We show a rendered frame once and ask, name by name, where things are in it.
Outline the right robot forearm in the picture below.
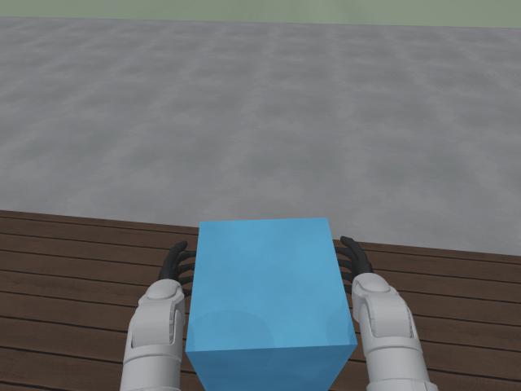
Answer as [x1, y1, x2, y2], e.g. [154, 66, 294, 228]
[352, 273, 439, 391]

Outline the right robot hand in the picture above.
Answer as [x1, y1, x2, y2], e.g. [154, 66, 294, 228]
[335, 236, 374, 295]

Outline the left robot hand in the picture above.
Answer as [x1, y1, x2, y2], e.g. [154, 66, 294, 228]
[157, 241, 197, 297]

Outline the left robot forearm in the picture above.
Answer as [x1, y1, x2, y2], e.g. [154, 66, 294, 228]
[120, 279, 186, 391]

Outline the carton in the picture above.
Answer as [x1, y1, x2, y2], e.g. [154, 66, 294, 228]
[185, 217, 357, 391]

